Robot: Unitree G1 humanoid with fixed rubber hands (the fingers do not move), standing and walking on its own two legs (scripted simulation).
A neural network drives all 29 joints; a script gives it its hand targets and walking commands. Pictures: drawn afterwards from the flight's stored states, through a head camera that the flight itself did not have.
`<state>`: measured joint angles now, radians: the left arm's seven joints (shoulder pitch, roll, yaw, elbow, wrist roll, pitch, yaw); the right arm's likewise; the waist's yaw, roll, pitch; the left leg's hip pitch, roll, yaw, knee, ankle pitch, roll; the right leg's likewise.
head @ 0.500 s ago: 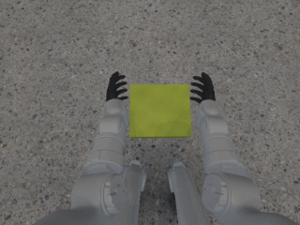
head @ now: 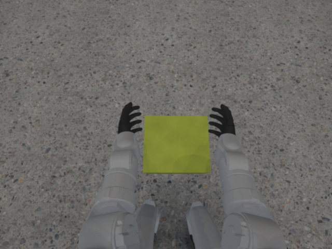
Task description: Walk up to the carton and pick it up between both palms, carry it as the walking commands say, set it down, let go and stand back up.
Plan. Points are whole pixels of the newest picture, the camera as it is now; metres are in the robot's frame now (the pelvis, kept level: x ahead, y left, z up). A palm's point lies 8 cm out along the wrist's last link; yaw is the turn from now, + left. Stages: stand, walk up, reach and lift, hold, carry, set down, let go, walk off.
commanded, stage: reach and lift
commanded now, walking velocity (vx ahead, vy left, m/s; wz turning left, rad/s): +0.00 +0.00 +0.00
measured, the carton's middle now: (174, 147) +0.38 +0.00 -0.14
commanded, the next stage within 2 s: none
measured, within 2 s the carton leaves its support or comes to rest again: neither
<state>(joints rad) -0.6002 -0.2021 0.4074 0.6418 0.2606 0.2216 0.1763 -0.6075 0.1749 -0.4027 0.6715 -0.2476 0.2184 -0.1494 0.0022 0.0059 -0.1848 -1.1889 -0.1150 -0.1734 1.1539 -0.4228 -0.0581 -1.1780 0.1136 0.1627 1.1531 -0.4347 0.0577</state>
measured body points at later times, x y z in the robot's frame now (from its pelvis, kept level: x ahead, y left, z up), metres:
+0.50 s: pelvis +0.02 +0.00 +0.06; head +0.11 +0.00 +0.50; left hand +0.38 +0.13 +0.03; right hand +0.38 -0.13 +0.03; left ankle +0.06 +0.14 -0.63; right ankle +0.06 -0.14 -0.63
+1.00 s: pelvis +0.03 +0.00 +0.10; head +0.04 +0.00 +0.55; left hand +0.37 +0.14 +0.11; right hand +0.36 -0.13 +0.10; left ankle +0.06 +0.14 -0.63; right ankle +0.06 -0.14 -0.63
